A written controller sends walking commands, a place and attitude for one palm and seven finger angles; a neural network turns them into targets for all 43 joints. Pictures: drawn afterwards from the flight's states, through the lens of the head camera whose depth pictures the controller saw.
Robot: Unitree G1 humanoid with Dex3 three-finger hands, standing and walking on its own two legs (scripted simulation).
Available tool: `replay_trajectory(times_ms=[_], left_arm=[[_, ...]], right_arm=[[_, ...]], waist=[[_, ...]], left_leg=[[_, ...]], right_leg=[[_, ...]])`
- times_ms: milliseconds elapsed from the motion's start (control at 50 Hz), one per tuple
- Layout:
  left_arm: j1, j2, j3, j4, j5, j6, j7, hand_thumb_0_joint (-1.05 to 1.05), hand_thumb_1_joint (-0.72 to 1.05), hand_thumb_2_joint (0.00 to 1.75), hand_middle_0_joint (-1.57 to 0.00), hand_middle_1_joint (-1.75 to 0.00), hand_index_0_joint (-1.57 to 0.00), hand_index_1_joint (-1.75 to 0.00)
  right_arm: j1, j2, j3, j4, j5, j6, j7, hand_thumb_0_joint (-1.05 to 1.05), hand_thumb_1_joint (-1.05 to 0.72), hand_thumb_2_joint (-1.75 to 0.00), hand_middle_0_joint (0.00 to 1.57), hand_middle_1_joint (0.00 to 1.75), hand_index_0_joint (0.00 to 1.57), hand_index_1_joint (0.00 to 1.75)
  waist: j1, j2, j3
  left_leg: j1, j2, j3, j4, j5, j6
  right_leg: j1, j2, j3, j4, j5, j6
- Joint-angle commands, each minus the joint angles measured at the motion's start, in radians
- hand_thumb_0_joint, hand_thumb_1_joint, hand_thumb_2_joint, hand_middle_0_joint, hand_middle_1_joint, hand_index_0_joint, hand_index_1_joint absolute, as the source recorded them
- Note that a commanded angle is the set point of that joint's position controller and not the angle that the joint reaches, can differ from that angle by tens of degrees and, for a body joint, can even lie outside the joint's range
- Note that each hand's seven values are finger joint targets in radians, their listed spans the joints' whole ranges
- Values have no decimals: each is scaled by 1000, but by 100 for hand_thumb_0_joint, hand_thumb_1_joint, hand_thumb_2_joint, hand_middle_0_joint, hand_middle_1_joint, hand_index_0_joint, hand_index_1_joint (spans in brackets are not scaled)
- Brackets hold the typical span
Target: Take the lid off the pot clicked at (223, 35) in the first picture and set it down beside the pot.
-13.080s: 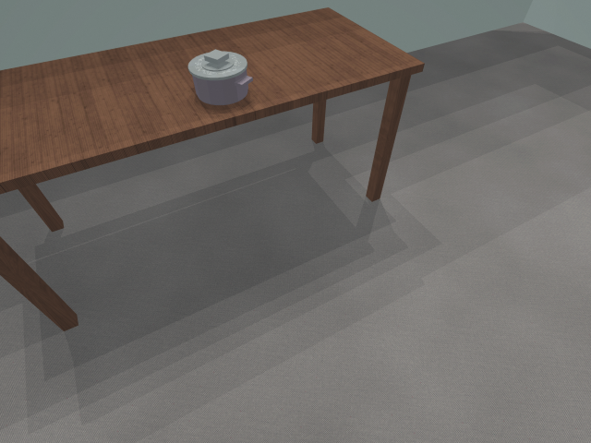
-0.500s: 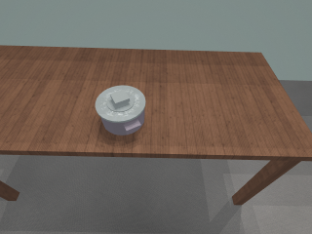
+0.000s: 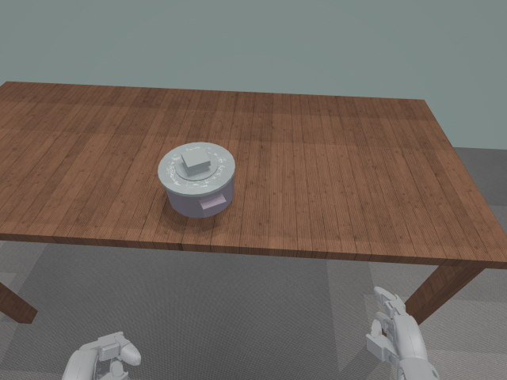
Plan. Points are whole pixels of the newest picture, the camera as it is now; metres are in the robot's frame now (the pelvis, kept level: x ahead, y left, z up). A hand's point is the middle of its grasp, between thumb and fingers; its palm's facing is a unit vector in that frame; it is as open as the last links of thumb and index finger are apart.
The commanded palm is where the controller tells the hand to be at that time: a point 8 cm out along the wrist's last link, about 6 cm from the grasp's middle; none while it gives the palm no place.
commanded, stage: lift the closed hand beside the body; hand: left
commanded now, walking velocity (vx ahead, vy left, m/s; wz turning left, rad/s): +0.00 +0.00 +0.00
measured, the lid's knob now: (195, 159) +0.53 +0.20 +0.02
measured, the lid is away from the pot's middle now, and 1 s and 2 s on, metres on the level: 0.00 0.00 0.00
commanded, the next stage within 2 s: raise the hand higher, near the body in 0.02 s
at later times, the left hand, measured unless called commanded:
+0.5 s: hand (116, 339) +0.16 +0.22 +0.01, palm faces +0.19 -0.91 -0.38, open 3.1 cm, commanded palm +0.12 +0.27 +0.05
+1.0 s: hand (104, 281) +0.20 +0.23 +0.10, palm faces +0.27 -0.88 -0.39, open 3.1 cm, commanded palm +0.16 +0.27 +0.13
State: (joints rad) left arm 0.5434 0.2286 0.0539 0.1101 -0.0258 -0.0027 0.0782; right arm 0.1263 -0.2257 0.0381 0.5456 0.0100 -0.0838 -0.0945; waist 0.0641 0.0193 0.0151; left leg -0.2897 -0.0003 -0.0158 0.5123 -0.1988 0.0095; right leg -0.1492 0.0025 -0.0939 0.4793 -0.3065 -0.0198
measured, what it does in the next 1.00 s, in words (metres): stands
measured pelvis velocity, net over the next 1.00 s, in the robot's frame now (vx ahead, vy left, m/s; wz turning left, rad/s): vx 0.03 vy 0.00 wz -0.04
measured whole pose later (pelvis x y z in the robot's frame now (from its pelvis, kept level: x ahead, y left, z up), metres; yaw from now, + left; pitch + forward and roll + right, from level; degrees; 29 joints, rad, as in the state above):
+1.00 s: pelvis +0.03 +0.00 +0.01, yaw -2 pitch -4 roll +0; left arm 0.58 0.30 0.18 -0.36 -0.04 -0.04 0.08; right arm 0.16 -0.21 0.04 0.60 -0.01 -0.06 -0.06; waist 0.07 0.05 0.05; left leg -0.12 0.00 0.03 0.40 -0.20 0.01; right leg 0.01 0.00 -0.05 0.34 -0.28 -0.01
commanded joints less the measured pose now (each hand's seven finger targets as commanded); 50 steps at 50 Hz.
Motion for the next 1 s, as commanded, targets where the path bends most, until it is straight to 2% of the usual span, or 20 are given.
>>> replay_trajectory(times_ms=[0, 40, 60, 100, 120, 180, 200, 260, 300, 320, 360, 420, 460, 600, 680, 800, 840, 900, 940, 980], left_arm=[[-60, 142, 87, -139, 2, -48, -4, 0, 90, 90, -130, -150, -130, -150], [-4, 184, 127, -268, -5, -59, 1, 0, 90, 90, -130, -150, -130, -150], [35, 181, 131, -299, -9, -55, 5, 0, 90, 90, -130, -150, -130, -150], [91, 178, 147, -249, -3, -35, 12, 0, 90, 90, -130, -150, -130, -150], [84, 128, 99, -224, -5, -30, 5, 0, 90, 90, -130, -150, -130, -150], [57, 135, 106, -196, 3, -39, -3, 0, 90, 90, -130, -150, -130, -150], [84, 171, 144, -231, 1, -47, -1, 0, 90, 90, -130, -150, -130, -150], [140, 206, 175, -403, -3, -66, 5, 0, 90, 90, -130, -150, -130, -150], [156, 203, 178, -399, -1, -60, 11, 0, 90, 90, -130, -150, -130, -150], [164, 147, 130, -366, -1, -54, 5, 0, 90, 90, -130, -150, -130, -150], [162, 144, 137, -330, 0, -56, 2, 0, 90, 90, -130, -150, -130, -150], [149, 175, 153, -440, 0, -77, -3, 0, 90, 90, -130, -150, -130, -150], [150, 198, 178, -517, -3, -85, 3, 0, 90, 90, -130, -150, -130, -150], [115, 185, 180, -525, -4, -81, 1, 0, 90, 90, -130, -150, -130, -150], [82, 205, 195, -625, -9, -88, 6, 0, 90, 90, -130, -150, -130, -150], [58, 203, 214, -619, -15, -81, 5, 0, 90, 90, -130, -150, -130, -150], [32, 215, 221, -671, -16, -90, 8, 0, 90, 90, -130, -150, -130, -150], [25, 228, 241, -681, -20, -89, 12, 0, 90, 90, -130, -150, -130, -150], [5, 226, 244, -677, -22, -95, 13, 0, 90, 90, -130, -150, -130, -150], [-17, 231, 249, -706, -23, -101, 14, 0, 90, 90, -130, -150, -130, -150]], right_arm=[[-76, -115, -44, -111, -3, -29, -11, 0, -90, -90, 20, 30, 20, 30], [-77, -105, -43, -121, -7, -46, -13, 0, -90, -90, 20, 30, 20, 30], [-84, -96, -39, -119, -7, -51, -13, 0, -90, -90, 20, 30, 20, 30], [-87, -90, -40, -92, -10, -50, -11, 0, -90, -90, 20, 30, 20, 30], [-93, -87, -38, -96, -8, -47, -9, 0, -90, -90, 20, 30, 20, 30], [-104, -100, -51, -84, -7, -44, -10, 0, -90, -90, 20, 30, 20, 30], [-107, -102, -56, -81, -5, -45, -10, 0, -90, -90, 20, 30, 20, 30], [-100, -90, -55, -85, -10, -68, -6, 0, -90, -90, 20, 30, 20, 30], [-100, -86, -58, -68, -10, -69, -4, 0, -90, -90, 20, 30, 20, 30], [-101, -83, -56, -72, -10, -67, -1, 0, -90, -90, 20, 30, 20, 30], [-105, -92, -68, -63, -7, -59, -1, 0, -90, -90, 20, 30, 20, 30], [-103, -99, -71, -77, -8, -61, 4, 0, -90, -90, 20, 30, 20, 30], [-97, -92, -67, -83, -11, -68, 5, 0, -90, -90, 20, 30, 20, 30], [-98, -93, -64, -87, -14, -42, 14, 0, -90, -90, 20, 30, 20, 30], [-93, -91, -55, -109, -20, -43, 16, 0, -90, -90, 20, 30, 20, 30], [-110, -90, -48, -107, -21, -26, 24, 0, -90, -90, 20, 30, 20, 30], [-103, -93, -47, -112, -21, -31, 26, 0, -90, -90, 20, 30, 20, 30], [-110, -91, -43, -108, -21, -29, 28, 0, -90, -90, 20, 30, 20, 30], [-113, -89, -44, -109, -20, -27, 27, 0, -90, -90, 20, 30, 20, 30], [-112, -93, -45, -110, -20, -28, 27, 0, -90, -90, 20, 30, 20, 30]], waist=[[-38, -50, -8], [-6, 35, -130], [3, 81, -149], [1, 42, -112], [-16, -22, -67], [-26, -90, 0], [-12, -81, -21], [13, 39, -149], [7, 11, -112], [-6, -4, -66], [-13, -44, -13], [-6, -26, -49], [5, 30, -83], [-7, -1, -14], [2, 26, -75], [1, -9, -29], [2, 33, -66], [7, 27, -57], [3, -21, -38], [4, 7, -55]], left_leg=[[123, -2, 1, -66, 24, 27], [182, -1, 4, -74, 108, 26], [204, 0, 7, -76, 144, 24], [192, 4, 5, -76, 167, 21], [170, 3, 5, -76, 151, 25], [149, 6, 6, -76, 114, 34], [164, 7, 7, -79, 125, 33], [243, 6, 12, -85, 220, 33], [246, 9, 12, -85, 234, 32], [236, 9, 17, -86, 221, 33], [229, 15, 21, -92, 210, 35], [264, 12, 22, -100, 231, 37], [293, 14, 17, -110, 266, 33], [297, 17, 19, -123, 259, 30], [325, 20, 11, -126, 297, 26], [311, 24, 6, -129, 270, 22], [319, 26, 3, -131, 273, 19], [313, 27, -2, -131, 260, 16], [304, 30, -1, -136, 235, 18], [309, 29, 1, -135, 233, 17]], right_leg=[[-140, -21, 52, -141, 83, 2], [-57, -32, 59, -120, 163, -5], [-34, -34, 62, -118, 193, -7], [-38, -30, 56, -128, 213, -7], [-59, -28, 45, -133, 208, 0], [-104, -30, 48, -151, 176, 11], [-83, -30, 50, -156, 179, 7], [-1, -38, 57, -134, 262, 0], [-13, -34, 57, -151, 274, 0], [-34, -32, 48, -157, 271, 3], [-58, -32, 46, -168, 276, 9], [-33, -31, 47, -174, 292, 8], [-5, -33, 50, -168, 305, 5], [-17, -25, 51, -198, 309, 6], [25, -27, 53, -187, 334, 6], [7, -20, 54, -202, 313, 3], [26, -25, 56, -192, 306, 2], [22, -20, 59, -199, 292, 0], [11, -22, 57, -204, 271, 3], [17, -25, 62, -202, 273, 3]])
